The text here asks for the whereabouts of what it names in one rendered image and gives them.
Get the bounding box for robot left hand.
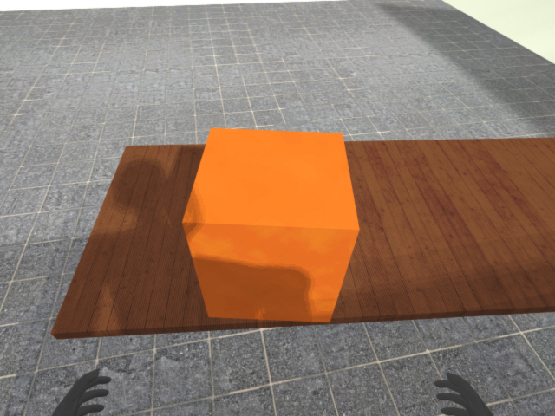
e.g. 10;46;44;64
52;369;111;416

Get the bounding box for table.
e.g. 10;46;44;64
51;138;555;340

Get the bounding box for robot right hand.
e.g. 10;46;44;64
434;373;493;416

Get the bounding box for carton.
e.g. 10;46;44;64
182;128;360;322

